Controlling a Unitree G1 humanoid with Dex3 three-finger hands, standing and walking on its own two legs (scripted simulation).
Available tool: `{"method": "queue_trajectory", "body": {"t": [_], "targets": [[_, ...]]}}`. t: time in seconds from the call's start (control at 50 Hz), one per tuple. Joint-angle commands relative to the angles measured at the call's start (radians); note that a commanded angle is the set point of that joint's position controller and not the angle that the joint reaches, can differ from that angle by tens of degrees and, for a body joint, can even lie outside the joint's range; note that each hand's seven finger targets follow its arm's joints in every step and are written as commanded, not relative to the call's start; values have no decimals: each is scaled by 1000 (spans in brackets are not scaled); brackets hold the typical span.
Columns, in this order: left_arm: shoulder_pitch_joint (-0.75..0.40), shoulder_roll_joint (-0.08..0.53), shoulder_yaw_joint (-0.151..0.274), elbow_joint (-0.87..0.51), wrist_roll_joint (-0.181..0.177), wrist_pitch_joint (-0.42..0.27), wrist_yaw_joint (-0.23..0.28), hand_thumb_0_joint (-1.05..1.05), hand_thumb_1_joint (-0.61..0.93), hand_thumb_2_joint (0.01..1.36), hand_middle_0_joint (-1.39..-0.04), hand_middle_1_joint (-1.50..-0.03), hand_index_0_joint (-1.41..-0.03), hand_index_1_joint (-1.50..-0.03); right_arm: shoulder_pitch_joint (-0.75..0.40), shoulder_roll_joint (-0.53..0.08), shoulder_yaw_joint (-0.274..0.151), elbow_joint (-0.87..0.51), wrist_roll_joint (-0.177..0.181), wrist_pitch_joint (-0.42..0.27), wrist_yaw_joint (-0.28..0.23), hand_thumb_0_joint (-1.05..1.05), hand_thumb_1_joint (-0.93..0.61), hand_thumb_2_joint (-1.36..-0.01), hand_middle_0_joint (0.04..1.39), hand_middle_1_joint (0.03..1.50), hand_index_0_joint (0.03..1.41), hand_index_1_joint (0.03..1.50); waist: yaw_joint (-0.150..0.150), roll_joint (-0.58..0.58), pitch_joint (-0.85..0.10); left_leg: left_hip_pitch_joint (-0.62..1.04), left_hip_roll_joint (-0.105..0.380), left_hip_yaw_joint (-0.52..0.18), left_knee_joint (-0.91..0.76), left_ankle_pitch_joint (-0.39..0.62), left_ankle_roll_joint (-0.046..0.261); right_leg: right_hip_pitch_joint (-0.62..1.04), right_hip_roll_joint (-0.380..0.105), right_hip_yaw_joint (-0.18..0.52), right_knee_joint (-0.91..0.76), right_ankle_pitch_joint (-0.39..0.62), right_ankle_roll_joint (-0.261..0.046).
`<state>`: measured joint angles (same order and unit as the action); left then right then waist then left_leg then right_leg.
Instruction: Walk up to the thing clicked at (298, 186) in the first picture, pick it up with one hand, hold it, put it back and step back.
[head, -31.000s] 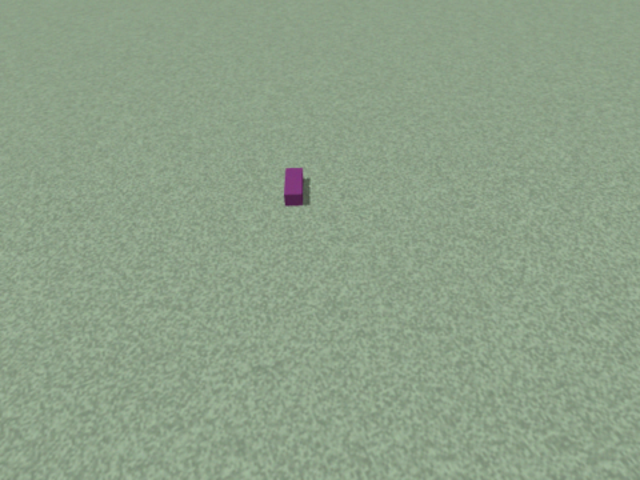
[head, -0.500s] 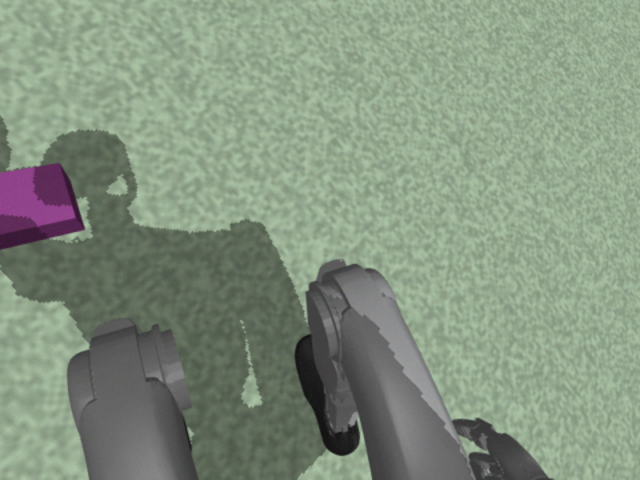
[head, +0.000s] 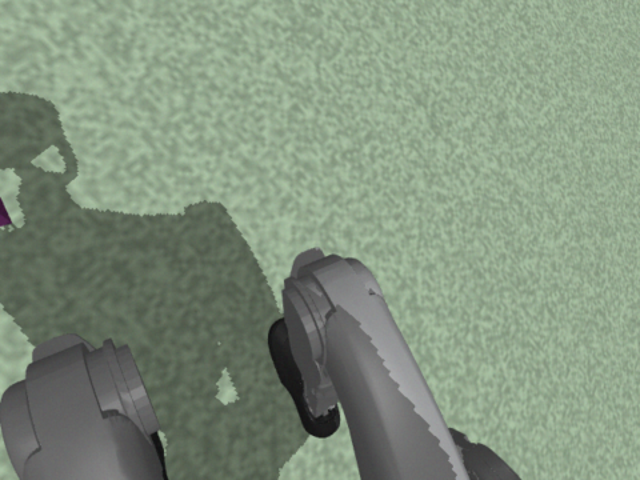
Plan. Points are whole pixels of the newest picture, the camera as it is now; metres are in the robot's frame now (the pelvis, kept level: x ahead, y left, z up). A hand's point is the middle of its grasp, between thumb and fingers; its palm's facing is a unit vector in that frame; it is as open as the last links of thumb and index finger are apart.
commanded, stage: rest palm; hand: left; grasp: from above
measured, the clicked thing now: out of the picture +0.48 +0.34 -0.28
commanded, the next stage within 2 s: close in 0.82 s
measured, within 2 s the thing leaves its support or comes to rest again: neither
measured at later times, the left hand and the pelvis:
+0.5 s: hand out of the picture +0.46 +0.34 -0.24, palm faces -0.46 -0.16 -0.88, open 14.3 cm; pelvis +0.00 +0.00 +0.00, yaw -1 degrees
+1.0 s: hand out of the picture +0.46 +0.33 -0.25, palm faces -0.44 -0.15 -0.89, open 14.1 cm; pelvis +0.00 +0.00 -0.01, yaw -2 degrees
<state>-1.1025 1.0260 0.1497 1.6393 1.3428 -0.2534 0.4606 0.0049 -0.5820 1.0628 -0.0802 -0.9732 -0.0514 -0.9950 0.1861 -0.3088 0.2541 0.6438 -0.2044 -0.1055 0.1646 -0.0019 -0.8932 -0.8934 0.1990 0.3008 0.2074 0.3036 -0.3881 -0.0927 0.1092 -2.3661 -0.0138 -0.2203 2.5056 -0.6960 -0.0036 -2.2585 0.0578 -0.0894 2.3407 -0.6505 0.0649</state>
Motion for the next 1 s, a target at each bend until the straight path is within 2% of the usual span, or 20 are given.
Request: {"method": "queue_trajectory", "body": {"t": [0.0,0.02,0.04,0.06,0.08,0.1,0.12,0.14,0.16,0.26,0.38,0.44,0.66,0.72,0.8,0.9,0.92,0.94,0.96,0.98], "targets": [[-258,245,10,-140,-15,7,61,0,-596,1060,-64,-956,-34,-986,186,-321,-100,0,-5,-14,-5,0,-891,-899,200,300,200,300,-19,528,-666,580,26,105,-250,260,9,329,17,-147,-170,264,-91],[-248,276,25,-142,-8,10,66,0,-603,1063,-62,-952,-30,-984,195,-322,-99,13,-9,-15,-1,0,-892,-899,200,300,200,300,-18,554,-685,601,29,103,-251,273,10,343,20,-146,-169,276,-90],[-254,259,16,-147,-21,10,68,0,-602,1064,-63,-951,-31,-983,180,-333,-101,-4,-6,-18,-2,0,-892,-900,200,300,200,300,-14,547,-676,590,27,98,-255,269,5,324,19,-154,-167,265,-96],[-225,293,39,-138,-23,16,75,0,-596,1059,-62,-955,-32,-985,186,-328,-101,11,-5,-17,-1,0,-891,-899,200,300,200,300,-3,550,-694,591,30,98,-256,272,9,353,22,-153,-168,275,-91],[-226,275,31,-132,-29,20,80,0,-593,1068,-65,-957,-33,-987,180,-335,-101,1,-6,-18,1,0,-890,-900,200,300,200,300,-5,542,-684,581,28,100,-254,272,8,345,20,-155,-167,275,-92],[-230,241,10,-143,-28,25,76,0,-598,1059,-62,-947,-31,-978,185,-334,-102,-5,-9,-24,7,0,-891,-900,200,300,200,300,-24,553,-666,596,29,99,-251,292,5,333,19,-157,-162,287,-92],[-233,273,38,-128,-27,27,79,0,-583,1043,-60,-957,-34,-982,190,-341,-103,10,-13,-24,9,0,-889,-899,200,300,200,300,-27,539,-651,582,32,94,-242,282,6,326,20,-161,-160,280,-93],[-210,275,39,-131,-26,31,80,0,-593,1058,-63,-948,-32,-978,193,-342,-106,9,-11,-22,9,0,-889,-899,200,300,200,300,-16,546,-662,596,33,95,-244,301,5,337,21,-158,-163,293,-91],[-232,259,29,-121,-35,32,76,0,-591,1055,-64,-949,-34,-978,183,-347,-105,4,-10,-26,10,0,-891,-900,200,300,200,300,-32,528,-633,565,31,96,-230,280,7,319,20,-159,-166,277,-94],[-228,275,43,-126,-49,26,65,0,-594,1074,-67,-962,-34,-995,188,-356,-102,6,-12,-30,19,0,-893,-902,200,300,200,300,-41,496,-608,533,32,91,-229,252,13,345,21,-161,-179,260,-91],[-226,254,10,-108,-55,-5,61,0,-557,1030,-63,-989,-46,-1006,165,-343,-85,8,-17,-28,21,0,-891,-901,200,300,200,300,-43,501,-608,546,36,75,-237,217,7,342,24,-173,-175,231,-89],[-230,262,0,-111,-41,-16,67,0,-571,1074,-70,-993,-44,-1019,162,-346,-77,5,-19,-28,22,0,-893,-902,200,300,200,300,-47,507,-610,572,39,70,-235,241,5,344,25,-177,-168,250,-85],[-218,269,-10,-21,-5,-11,154,0,-557,1067,-71,-989,-46,-1013,121,-358,-58,-3,-31,-55,36,0,-891,-902,200,300,200,300,-49,511,-538,533,44,56,-248,185,3,290,32,-187,-145,219,-82],[-230,261,-19,-3,-4,1,158,0,-558,1069,-74,-1001,-49,-1025,126,-366,-59,-6,-36,-70,44,0,-896,-903,200,300,200,300,-64,520,-531,544,47,48,-256,184,0,288,32,-189,-145,219,-82],[-241,280,-6,-8,-20,14,160,0,-546,1015,-65,-1001,-51,-1014,119,-375,-56,-7,-33,-86,51,0,-897,-904,200,300,200,300,-57,538,-544,554,50,37,-253,194,-4,285,27,-189,-134,223,-81],[-225,281,-9,-10,-30,17,159,0,-543,1049,-75,-1019,-56,-1037,123,-372,-53,-2,-38,-92,50,0,-898,-905,199,300,200,300,-60,520,-562,534,48,53,-239,184,4,340,35,-183,-156,233,-79],[-235,280,-13,-23,-37,16,156,0,-489,986,-84,-1019,-83,-1020,119,-368,-51,-2,-34,-96,50,0,-890,-900,200,300,200,300,-61,515,-557,521,48,55,-232,175,6,335,34,-183,-155,226,-78],[-242,304,-2,-39,-38,15,159,0,-479,988,-90,-1026,-90,-1025,124,-375,-54,0,-34,-97,49,0,-890,-900,200,300,200,300,-57,528,-565,524,48,57,-238,177,5,346,35,-181,-161,227,-79],[-240,278,-17,-44,-38,18,151,0,-470,973,-88,-1027,-92,-1022,125,-377,-57,-1,-33,-103,51,0,-890,-899,200,300,200,300,-62,523,-559,540,49,53,-230,189,4,331,31,-183,-149,236,-78],[-241,289,-9,-53,-43,19,150,0,-468,968,-93,-1018,-96,-1015,126,-373,-54,6,-32,-105,53,0,-889,-899,200,300,200,300,-56,532,-568,549,51,53,-228,201,2,333,31,-185,-150,242,-78]]}}
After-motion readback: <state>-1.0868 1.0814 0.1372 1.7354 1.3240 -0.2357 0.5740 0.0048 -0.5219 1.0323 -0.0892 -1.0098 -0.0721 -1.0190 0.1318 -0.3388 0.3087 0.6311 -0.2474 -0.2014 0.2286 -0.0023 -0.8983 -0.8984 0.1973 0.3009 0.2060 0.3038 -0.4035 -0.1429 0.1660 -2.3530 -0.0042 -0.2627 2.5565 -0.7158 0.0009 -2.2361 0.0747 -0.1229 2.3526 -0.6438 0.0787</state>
